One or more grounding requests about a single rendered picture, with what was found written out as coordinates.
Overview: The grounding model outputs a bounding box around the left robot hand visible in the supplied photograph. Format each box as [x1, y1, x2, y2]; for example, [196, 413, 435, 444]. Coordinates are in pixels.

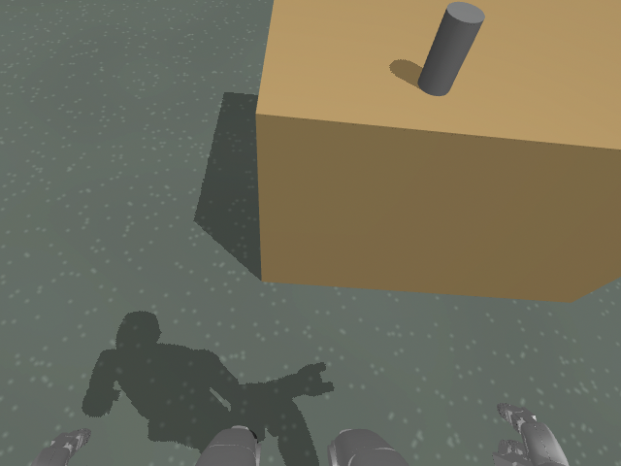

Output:
[31, 428, 91, 466]

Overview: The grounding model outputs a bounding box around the right robot hand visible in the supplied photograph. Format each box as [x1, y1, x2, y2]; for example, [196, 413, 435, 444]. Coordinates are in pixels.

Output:
[492, 403, 569, 466]

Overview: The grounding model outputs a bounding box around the can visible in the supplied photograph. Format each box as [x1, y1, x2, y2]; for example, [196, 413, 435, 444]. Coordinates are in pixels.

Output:
[418, 2, 485, 96]

